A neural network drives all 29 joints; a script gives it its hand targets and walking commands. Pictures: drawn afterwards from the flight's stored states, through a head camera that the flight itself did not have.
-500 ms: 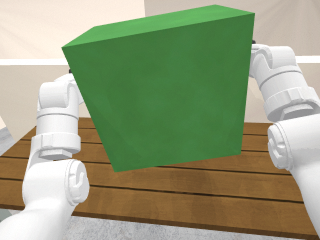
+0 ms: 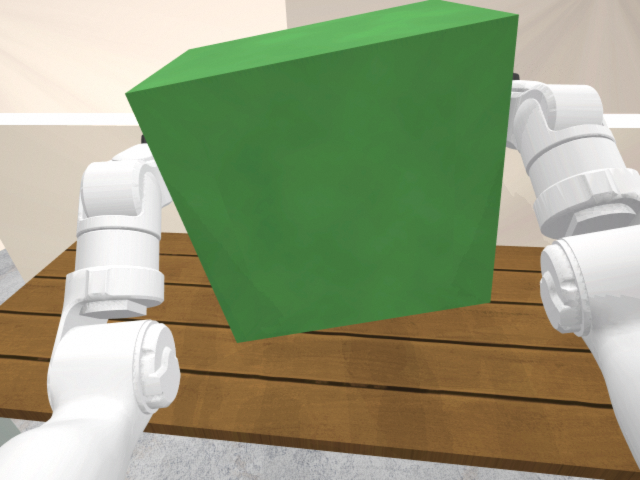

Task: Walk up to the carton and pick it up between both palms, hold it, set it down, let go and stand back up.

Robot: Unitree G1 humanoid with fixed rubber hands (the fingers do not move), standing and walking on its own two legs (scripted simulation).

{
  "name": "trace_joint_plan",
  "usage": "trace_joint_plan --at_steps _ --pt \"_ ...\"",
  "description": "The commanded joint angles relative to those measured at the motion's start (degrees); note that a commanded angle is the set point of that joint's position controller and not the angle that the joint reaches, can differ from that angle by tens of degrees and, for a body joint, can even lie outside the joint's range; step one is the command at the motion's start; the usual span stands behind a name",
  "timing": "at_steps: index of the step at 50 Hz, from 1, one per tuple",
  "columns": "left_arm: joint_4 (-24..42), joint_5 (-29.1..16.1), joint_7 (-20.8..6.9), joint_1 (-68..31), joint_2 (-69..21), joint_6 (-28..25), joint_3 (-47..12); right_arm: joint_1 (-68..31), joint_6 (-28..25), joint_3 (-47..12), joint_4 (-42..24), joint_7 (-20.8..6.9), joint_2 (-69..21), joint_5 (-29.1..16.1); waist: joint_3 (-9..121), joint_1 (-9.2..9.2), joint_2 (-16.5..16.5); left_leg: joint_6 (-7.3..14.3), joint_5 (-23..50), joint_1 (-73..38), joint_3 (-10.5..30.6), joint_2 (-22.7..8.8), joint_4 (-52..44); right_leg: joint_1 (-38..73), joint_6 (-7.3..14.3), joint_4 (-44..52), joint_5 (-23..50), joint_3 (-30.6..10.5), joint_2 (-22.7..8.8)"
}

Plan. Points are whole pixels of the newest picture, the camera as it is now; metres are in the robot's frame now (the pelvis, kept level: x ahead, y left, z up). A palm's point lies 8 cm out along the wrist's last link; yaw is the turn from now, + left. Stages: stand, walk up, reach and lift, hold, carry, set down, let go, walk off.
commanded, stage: hold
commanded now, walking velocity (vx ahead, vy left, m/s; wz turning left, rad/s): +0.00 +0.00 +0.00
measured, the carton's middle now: (335, 172) +0.35 -0.03 +0.30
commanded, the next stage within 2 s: none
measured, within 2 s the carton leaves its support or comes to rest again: neither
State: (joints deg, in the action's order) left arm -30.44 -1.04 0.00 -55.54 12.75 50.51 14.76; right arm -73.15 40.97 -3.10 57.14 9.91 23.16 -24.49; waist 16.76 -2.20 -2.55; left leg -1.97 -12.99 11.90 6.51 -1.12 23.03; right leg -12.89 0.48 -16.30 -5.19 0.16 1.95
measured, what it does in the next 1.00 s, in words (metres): stands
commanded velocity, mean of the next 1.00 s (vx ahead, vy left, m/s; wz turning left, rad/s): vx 0.00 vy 0.00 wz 0.00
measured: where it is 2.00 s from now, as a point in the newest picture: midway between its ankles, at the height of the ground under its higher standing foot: outside the picture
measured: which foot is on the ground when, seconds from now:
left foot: down 0.00-1.00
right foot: down 0.00-1.00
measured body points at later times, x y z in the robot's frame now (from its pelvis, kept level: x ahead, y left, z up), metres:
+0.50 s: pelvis -0.01 +0.00 +0.00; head -0.11 -0.01 +0.44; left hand +0.37 +0.18 +0.32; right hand +0.37 -0.21 +0.36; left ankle -0.01 +0.14 -0.75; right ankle +0.03 -0.12 -0.75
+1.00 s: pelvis +0.00 +0.00 +0.00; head -0.11 -0.02 +0.44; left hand +0.37 +0.17 +0.32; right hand +0.38 -0.21 +0.35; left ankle -0.01 +0.14 -0.75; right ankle +0.03 -0.12 -0.75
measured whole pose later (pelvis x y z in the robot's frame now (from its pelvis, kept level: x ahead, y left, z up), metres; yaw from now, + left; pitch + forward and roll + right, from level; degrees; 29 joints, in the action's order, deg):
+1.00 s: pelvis +0.00 +0.00 +0.00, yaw +0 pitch +2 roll -1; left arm -34.7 -1.9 0.0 -56.6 13.1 49.2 15.8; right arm -73.8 41.3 -5.2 58.9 10.1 22.9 -24.4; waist 18.3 -1.5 -3.4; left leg -2.2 -12.5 12.0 7.1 -1.0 22.4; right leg -13.4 0.6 -17.0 -5.5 -0.5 2.2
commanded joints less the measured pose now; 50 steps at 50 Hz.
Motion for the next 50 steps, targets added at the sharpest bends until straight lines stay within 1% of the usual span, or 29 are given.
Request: trace_joint_plan --at_steps 1,4,7,8,9,10,12,13,15,17,18,20,21,22,25,27,29,30,32,34,35,36,38,39,40,41,45,48,50 --pt "16.97 -9.48 -7.09 -58.44 -33.48 -5.62 -17.91 -40.8 -0.63 -6.49 -23.28 -9.12 -45.82 -12.3 20.58 -0.06 0.45 -1.47 15.27 5.86 -0.99 2.28 -4.83 25.18 -0.32 -2.7 17.22 -3.24 1.47" --pt "15.44 -8.95 -7.4 -58.04 -33.71 -5.54 -16.93 -43.37 -0.87 -7.66 -25.24 -9.0 -46.58 -13.19 19.35 1.78 1.32 -1.1 13.9 6.62 -1.57 2.93 -4.67 23.94 -0.92 -2.22 15.4 -3.07 1.4" --pt "15.48 -8.89 -7.15 -59.66 -33.01 -5.89 -15.53 -43.57 -0.69 -7.12 -24.72 -9.24 -47.55 -12.55 18.51 1.54 2.82 -0.32 11.05 7.23 -1.42 3.37 -5.22 23.26 -1.36 -2.08 13.72 -3.0 1.01" --pt "15.86 -9.48 -6.98 -59.72 -33.37 -6.38 -15.69 -44.98 -1.01 -8.19 -27.05 -9.18 -49.58 -13.29 20.84 2.89 5.38 0.36 11.12 7.21 -1.43 3.33 -5.12 23.3 -1.85 -2.42 13.98 -2.54 1.27" --pt "15.67 -9.84 -6.95 -58.7 -32.93 -6.37 -16.71 -44.0 -0.83 -8.43 -26.47 -8.72 -49.04 -12.99 20.0 1.34 4.94 0.29 10.78 6.29 -1.26 3.57 -4.98 23.16 -2.11 -1.95 14.25 -3.13 1.02" --pt "14.55 -9.52 -6.96 -58.46 -31.48 -6.43 -14.74 -45.3 -0.93 -8.2 -26.15 -8.4 -49.89 -12.58 19.94 1.65 6.9 0.97 9.42 6.71 -1.58 3.9 -5.21 23.34 -2.46 -1.79 14.77 -2.99 0.52" --pt "13.2 -9.14 -7.93 -58.09 -31.54 -6.03 -15.44 -43.7 -0.42 -7.97 -25.17 -7.82 -49.59 -11.94 18.54 0.17 6.06 0.63 9.76 6.71 -1.57 3.83 -4.83 23.25 -1.89 -1.72 15.37 -3.19 0.71" --pt "12.9 -9.42 -8.14 -59.99 -31.65 -6.12 -16.55 -43.44 -0.22 -6.64 -23.08 -7.84 -48.89 -11.37 17.1 -0.45 3.88 0.2 7.66 6.95 -1.4 3.72 -5.31 20.84 -1.66 -1.35 12.26 -3.31 0.5" --pt "12.99 -11.23 -8.06 -64.38 -32.1 -7.01 -17.27 -45.63 -0.33 -4.56 -21.99 -7.95 -49.01 -10.02 16.05 -1.05 3.99 0.33 4.44 7.79 -1.36 3.15 -6.18 18.88 -1.49 -1.06 7.87 -2.88 0.45" --pt "11.99 -11.25 -7.59 -62.9 -32.85 -7.16 -16.81 -47.3 -0.75 -5.95 -23.83 -8.21 -49.89 -11.07 18.66 0.57 4.15 0.56 5.84 7.85 -1.68 3.23 -5.8 20.16 -1.37 -1.09 8.32 -3.17 0.48" --pt "10.94 -11.73 -7.82 -61.44 -33.62 -7.25 -17.03 -46.26 -0.79 -6.02 -24.42 -7.99 -49.49 -11.01 20.55 -0.5 5.18 0.54 5.87 7.35 -1.66 3.49 -5.65 20.43 -1.74 -1.32 9.49 -2.88 0.66" --pt "12.0 -11.71 -7.23 -63.8 -34.93 -7.34 -17.89 -46.47 -1.06 -4.63 -21.75 -8.51 -47.77 -10.71 19.56 -0.75 1.0 -0.44 6.24 8.23 -0.9 2.82 -6.17 20.56 -0.7 -2.04 8.52 -2.8 0.94" --pt "9.62 -11.17 -7.56 -63.31 -33.8 -7.17 -16.4 -46.75 -0.96 -5.06 -21.67 -8.7 -47.32 -10.32 16.99 0.37 2.04 -0.15 6.17 9.11 -0.73 2.58 -5.94 20.23 -0.66 -1.88 7.92 -2.91 1.07" --pt "9.47 -10.86 -7.55 -62.12 -34.17 -7.17 -16.82 -45.67 -0.91 -4.35 -21.15 -8.54 -47.27 -10.34 16.84 -0.55 1.2 -0.25 5.38 9.28 -0.78 2.63 -6.31 20.42 -0.33 -1.91 8.17 -3.03 1.06" --pt "8.87 -10.67 -7.72 -62.98 -34.28 -7.16 -16.87 -46.56 -0.87 -4.04 -20.04 -9.0 -46.92 -10.36 18.64 -0.05 0.95 -0.26 5.31 9.18 -0.7 2.34 -6.42 20.69 -0.47 -1.92 6.77 -2.82 1.33" --pt "5.44 -8.94 -8.03 -62.58 -32.96 -7.16 -14.0 -46.82 -0.88 -3.5 -16.88 -9.47 -46.65 -9.51 15.65 1.81 1.96 0.09 4.74 10.01 -1.05 2.05 -6.86 19.49 -0.32 -1.63 4.7 -2.74 1.12" --pt "6.84 -10.06 -8.01 -63.38 -33.76 -7.03 -15.53 -46.74 -0.69 -1.85 -16.34 -9.56 -44.52 -9.19 16.08 -0.37 -0.54 -0.6 2.68 10.88 -0.47 1.79 -7.35 20.09 -0.02 -2.18 4.01 -2.77 1.51" --pt "6.13 -10.0 -7.93 -64.12 -33.11 -7.18 -13.93 -48.58 -1.1 -2.81 -16.63 -9.54 -46.02 -9.65 16.83 0.37 1.57 0.27 2.83 10.21 -0.52 2.01 -7.06 20.78 -0.46 -1.73 4.13 -2.92 1.11" --pt "9.11 -11.08 -7.53 -64.79 -33.66 -7.66 -16.7 -47.07 -1.14 -2.73 -17.65 -9.48 -45.95 -10.5 19.79 -0.71 -0.75 -0.76 5.99 8.58 -0.75 2.57 -6.07 20.58 -0.32 -1.85 7.02 -3.39 0.95" --pt "11.86 -11.3 -7.46 -64.17 -33.82 -7.6 -16.26 -46.02 -1.37 -4.32 -18.84 -9.0 -47.24 -10.84 20.98 -0.39 1.32 -0.75 9.4 7.22 -1.04 2.62 -5.68 22.44 -0.56 -2.57 11.59 -3.07 1.25" --pt "9.7 -9.98 -7.56 -62.69 -32.23 -7.32 -14.99 -45.32 -1.28 -4.74 -18.76 -8.89 -46.86 -10.92 19.65 0.97 1.49 -0.61 9.32 8.13 -1.42 3.27 -5.33 22.14 -0.85 -2.43 11.83 -3.06 0.86" --pt "8.47 -9.63 -7.46 -62.24 -32.19 -7.25 -14.56 -45.44 -1.04 -4.13 -17.68 -8.79 -46.79 -10.56 18.21 0.08 0.96 -0.39 7.98 8.5 -1.32 3.46 -5.49 21.67 -0.94 -1.87 10.75 -3.5 0.45" --pt "8.67 -9.6 -7.96 -61.44 -31.77 -6.91 -15.15 -45.76 -1.16 -4.7 -19.02 -8.7 -46.66 -11.11 18.29 0.91 1.56 -0.52 8.56 7.74 -1.51 3.16 -5.23 21.58 -1.14 -1.96 11.05 -3.22 0.54" --pt "10.63 -10.23 -8.14 -60.83 -32.79 -7.04 -15.37 -44.75 -1.19 -4.85 -20.27 -8.34 -46.35 -11.11 18.79 -0.69 2.13 -0.47 9.31 6.83 -1.43 3.36 -5.15 22.55 -1.1 -1.8 11.94 -3.37 0.72" --pt "9.14 -10.29 -8.26 -59.67 -32.86 -7.07 -14.95 -45.69 -1.31 -4.85 -21.2 -8.48 -46.44 -11.34 18.15 0.83 3.03 -0.28 8.22 7.34 -1.06 2.79 -5.79 21.18 -0.99 -1.91 11.04 -3.32 0.9" --pt "7.38 -10.25 -8.14 -59.59 -31.77 -7.18 -14.32 -48.28 -1.41 -5.51 -22.25 -8.35 -47.42 -11.29 18.11 0.57 4.63 0.53 7.56 7.51 -1.5 3.61 -5.29 20.89 -1.66 -1.22 9.66 -3.08 0.64" --pt "13.42 -10.63 -7.58 -62.93 -32.54 -7.39 -16.06 -44.69 -0.95 -5.23 -20.59 -8.38 -47.73 -11.82 19.86 0.5 2.08 -0.84 10.53 5.99 -1.28 3.13 -5.12 21.52 -1.15 -2.18 12.88 -3.1 1.06" --pt "11.0 -10.36 -7.19 -60.94 -32.26 -7.41 -15.33 -46.91 -1.21 -6.6 -23.02 -8.33 -49.37 -12.37 19.22 1.8 4.28 0.25 8.71 7.37 -1.46 3.39 -5.43 20.96 -1.61 -1.73 11.26 -3.03 0.95" --pt "11.64 -9.99 -7.33 -61.49 -31.3 -7.1 -14.46 -45.62 -0.64 -5.78 -21.94 -8.28 -48.07 -11.67 18.44 0.37 5.09 0.24 8.04 6.57 -0.99 3.29 -5.19 20.92 -2.0 -1.48 10.37 -2.87 0.58"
